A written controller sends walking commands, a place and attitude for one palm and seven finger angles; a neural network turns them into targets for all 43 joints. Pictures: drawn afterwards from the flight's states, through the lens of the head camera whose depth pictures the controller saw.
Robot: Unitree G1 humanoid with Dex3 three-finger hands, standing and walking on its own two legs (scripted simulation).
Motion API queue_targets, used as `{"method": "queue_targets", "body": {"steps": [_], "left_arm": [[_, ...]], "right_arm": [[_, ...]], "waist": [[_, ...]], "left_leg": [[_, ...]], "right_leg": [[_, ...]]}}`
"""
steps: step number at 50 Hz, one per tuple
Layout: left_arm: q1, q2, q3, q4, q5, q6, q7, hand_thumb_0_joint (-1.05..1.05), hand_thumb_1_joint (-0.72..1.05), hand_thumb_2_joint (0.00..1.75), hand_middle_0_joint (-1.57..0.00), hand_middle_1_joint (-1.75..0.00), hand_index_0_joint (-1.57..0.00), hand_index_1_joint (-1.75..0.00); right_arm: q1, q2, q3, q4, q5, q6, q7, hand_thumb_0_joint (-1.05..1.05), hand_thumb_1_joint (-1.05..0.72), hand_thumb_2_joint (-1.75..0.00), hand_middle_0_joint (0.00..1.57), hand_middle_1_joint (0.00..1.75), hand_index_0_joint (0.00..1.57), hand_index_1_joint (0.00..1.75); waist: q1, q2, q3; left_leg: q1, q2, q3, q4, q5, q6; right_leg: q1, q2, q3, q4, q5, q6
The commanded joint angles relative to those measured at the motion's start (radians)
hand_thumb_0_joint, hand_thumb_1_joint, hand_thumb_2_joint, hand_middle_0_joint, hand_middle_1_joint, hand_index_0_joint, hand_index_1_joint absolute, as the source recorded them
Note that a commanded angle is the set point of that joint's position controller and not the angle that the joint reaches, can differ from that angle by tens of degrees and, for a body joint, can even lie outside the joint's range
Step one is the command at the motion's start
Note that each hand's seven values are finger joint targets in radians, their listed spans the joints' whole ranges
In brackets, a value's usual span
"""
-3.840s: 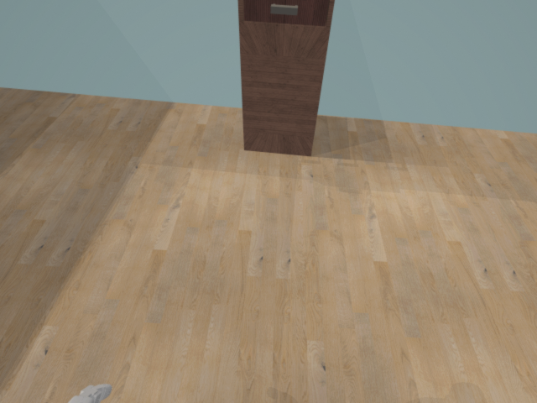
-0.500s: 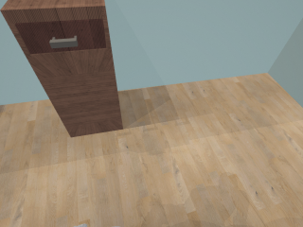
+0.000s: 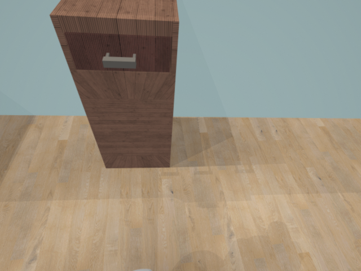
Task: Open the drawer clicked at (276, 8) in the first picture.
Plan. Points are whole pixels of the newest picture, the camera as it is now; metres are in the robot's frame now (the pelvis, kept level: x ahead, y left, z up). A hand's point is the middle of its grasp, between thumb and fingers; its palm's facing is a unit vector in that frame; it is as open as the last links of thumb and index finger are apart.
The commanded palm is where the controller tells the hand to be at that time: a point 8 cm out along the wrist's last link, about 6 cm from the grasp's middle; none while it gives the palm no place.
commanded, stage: turn to face it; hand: left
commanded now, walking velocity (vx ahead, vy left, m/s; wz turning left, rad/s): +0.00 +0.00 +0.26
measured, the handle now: (120, 59) +0.76 +0.28 +0.03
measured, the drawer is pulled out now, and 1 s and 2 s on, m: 0.00 0.00 0.00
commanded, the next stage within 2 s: take the last steps up to it in 0.10 s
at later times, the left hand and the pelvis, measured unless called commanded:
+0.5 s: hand out of the picture -0.02 +0.12 -0.15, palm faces +0.20 -0.96 -0.19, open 7.4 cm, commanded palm none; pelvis +0.01 -0.04 +0.01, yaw +8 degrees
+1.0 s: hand (97, 261) +0.16 +0.22 -0.17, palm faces +0.16 -0.97 -0.19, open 7.4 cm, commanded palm none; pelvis +0.13 +0.02 +0.00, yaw +8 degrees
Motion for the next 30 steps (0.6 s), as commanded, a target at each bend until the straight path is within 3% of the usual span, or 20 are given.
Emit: {"method": "queue_targets", "body": {"steps": [1,6,8,10,11,12,13,14,15,17,18,19,22,25,28,30], "left_arm": [[0.077,0.045,0.018,-0.052,0.005,0.006,0.006,0.0,0.9,0.9,-0.2,-0.3,-0.2,-0.3],[0.044,0.049,0.018,-0.084,0.004,0.008,0.01,0.0,0.9,0.9,-0.2,-0.3,-0.2,-0.3],[0.061,0.052,0.018,-0.085,0.003,0.005,0.011,0.0,0.9,0.9,-0.2,-0.3,-0.2,-0.3],[0.128,0.05,0.017,-0.067,-0.001,0.001,0.014,0.0,0.9,0.9,-0.2,-0.3,-0.2,-0.3],[0.169,0.056,0.016,-0.052,0.0,-0.005,0.014,0.0,0.9,0.9,-0.2,-0.3,-0.2,-0.3],[0.191,0.104,0.023,-0.049,0.012,-0.014,0.016,0.0,0.9,0.9,-0.2,-0.3,-0.2,-0.3],[0.162,0.192,0.035,-0.065,0.019,-0.019,0.016,0.0,0.9,0.9,-0.2,-0.3,-0.2,-0.3],[0.108,0.219,0.037,-0.1,0.01,-0.014,0.018,0.0,0.9,0.9,-0.2,-0.3,-0.2,-0.3],[0.038,0.19,0.036,-0.113,0.008,-0.025,0.021,0.0,0.9,0.9,-0.2,-0.3,-0.2,-0.3],[0.021,0.143,0.025,-0.101,0.003,-0.046,0.013,0.0,0.9,0.9,-0.2,-0.3,-0.2,-0.3],[0.044,0.127,0.022,-0.092,0.002,-0.055,0.011,0.0,0.9,0.9,-0.2,-0.3,-0.2,-0.3],[0.08,0.119,0.021,-0.081,0.005,-0.065,0.007,0.0,0.9,0.9,-0.2,-0.3,-0.2,-0.3],[0.179,0.117,0.021,-0.042,0.008,-0.077,0.003,0.0,0.9,0.9,-0.2,-0.3,-0.2,-0.3],[0.238,0.121,0.023,-0.01,0.014,-0.08,-0.001,0.0,0.9,0.9,-0.2,-0.3,-0.2,-0.3],[0.254,0.129,0.028,0.015,0.02,-0.078,-0.003,0.0,0.9,0.9,-0.2,-0.3,-0.2,-0.3],[0.231,0.136,0.031,0.023,0.018,-0.073,-0.006,0.0,0.9,0.9,-0.2,-0.3,-0.2,-0.3]], "right_arm": [[0.073,-0.168,-0.041,-0.035,-0.004,0.006,-0.003,0.0,-0.9,-0.9,0.2,0.3,0.2,0.3],[0.072,-0.175,-0.053,-0.041,-0.009,0.02,0.002,0.0,-0.9,-0.9,0.2,0.3,0.2,0.3],[0.066,-0.177,-0.058,-0.043,-0.009,0.024,0.005,0.0,-0.9,-0.9,0.2,0.3,0.2,0.3],[0.048,-0.172,-0.058,-0.045,-0.006,0.028,0.007,0.0,-0.9,-0.9,0.2,0.3,0.2,0.3],[0.043,-0.155,-0.055,-0.047,-0.002,0.031,0.009,0.0,-0.9,-0.9,0.2,0.3,0.2,0.3],[0.041,-0.108,-0.05,-0.055,0.004,0.035,0.013,0.0,-0.9,-0.9,0.2,0.3,0.2,0.3],[0.035,-0.051,-0.038,-0.081,0.009,0.04,0.019,0.0,-0.9,-0.9,0.2,0.3,0.2,0.3],[-0.003,-0.1,-0.054,-0.096,-0.005,0.05,0.023,0.0,-0.9,-0.9,0.2,0.3,0.2,0.3],[0.023,-0.114,-0.063,-0.076,-0.011,0.054,0.031,0.0,-0.9,-0.9,0.2,0.3,0.2,0.3],[0.095,-0.089,-0.059,-0.029,-0.015,0.05,0.038,0.0,-0.9,-0.9,0.2,0.3,0.2,0.3],[0.127,-0.082,-0.059,-0.017,-0.015,0.044,0.043,0.0,-0.9,-0.9,0.2,0.3,0.2,0.3],[0.13,-0.069,-0.056,-0.011,-0.016,0.035,0.045,0.0,-0.9,-0.9,0.2,0.3,0.2,0.3],[0.085,-0.063,-0.052,-0.022,-0.013,0.019,0.045,0.0,-0.9,-0.9,0.2,0.3,0.2,0.3],[0.027,-0.055,-0.046,-0.039,-0.01,0.011,0.047,0.0,-0.9,-0.9,0.2,0.3,0.2,0.3],[0.002,-0.04,-0.038,-0.046,-0.005,-0.002,0.046,0.0,-0.9,-0.9,0.2,0.3,0.2,0.3],[0.044,-0.028,-0.032,-0.031,-0.003,-0.011,0.044,0.0,-0.9,-0.9,0.2,0.3,0.2,0.3]], "waist": [[-0.022,0.124,-0.113],[-0.035,0.144,-0.084],[-0.026,0.146,-0.082],[0.006,0.126,-0.094],[0.021,0.101,-0.093],[0.028,-0.035,-0.066],[0.021,-0.268,-0.026],[0.034,-0.229,0.041],[-0.008,-0.203,0.071],[-0.041,-0.141,0.09],[-0.044,-0.115,0.072],[-0.03,-0.106,0.061],[0.015,-0.109,0.031],[0.047,-0.125,0.045],[0.058,-0.157,0.036],[0.034,-0.152,0.025]], "left_leg": [[0.092,0.242,-0.294,-0.282,-0.033,0.082],[0.074,0.24,-0.331,-0.284,-0.096,0.089],[0.052,0.225,-0.346,-0.27,-0.089,0.083],[0.0,0.197,-0.321,-0.248,-0.15,0.05],[-0.06,0.151,-0.283,-0.219,-0.236,0.008],[-0.148,0.057,-0.196,-0.077,-0.311,-0.051],[-0.234,-0.041,-0.085,0.123,-0.316,-0.104],[-0.207,-0.015,-0.105,0.318,-0.323,-0.104],[-0.197,0.01,-0.134,0.423,-0.255,-0.095],[-0.207,0.018,-0.111,0.526,-0.146,-0.099],[-0.223,0.029,-0.1,0.532,-0.117,-0.1],[-0.239,0.033,-0.088,0.518,-0.102,-0.104],[-0.27,0.053,-0.067,0.434,-0.113,-0.115],[-0.26,0.064,-0.047,0.326,-0.157,-0.11],[-0.185,0.057,-0.025,0.196,-0.234,-0.095],[-0.064,0.038,0.002,0.086,-0.213,-0.086]], "right_leg": [[-0.028,-0.006,0.017,-0.033,0.041,0.0],[0.001,0.01,0.011,-0.168,0.03,-0.005],[0.051,0.025,0.006,-0.266,0.052,-0.009],[0.169,0.033,-0.009,-0.416,0.155,-0.015],[0.26,0.023,-0.005,-0.546,0.204,-0.022],[0.289,-0.089,0.135,-0.697,0.071,-0.058],[0.226,-0.293,0.392,-0.857,-0.19,-0.139],[0.039,-0.382,0.449,-0.942,-0.298,-0.194],[-0.032,-0.334,0.394,-0.948,-0.281,-0.174],[0.021,-0.239,0.255,-0.894,-0.09,-0.136],[0.073,-0.22,0.195,-0.868,-0.015,-0.125],[0.135,-0.205,0.157,-0.843,0.051,-0.119],[0.263,-0.22,0.142,-0.825,0.094,-0.141],[0.288,-0.243,0.164,-0.837,0.057,-0.169],[0.288,-0.26,0.168,-0.813,0.098,-0.191],[0.231,-0.237,0.125,-0.771,0.12,-0.181]]}}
